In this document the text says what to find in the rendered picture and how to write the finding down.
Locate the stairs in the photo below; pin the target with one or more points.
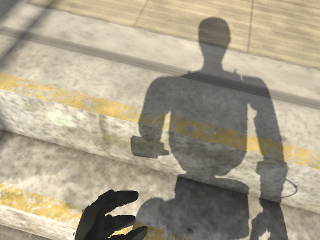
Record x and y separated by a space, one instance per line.
55 160

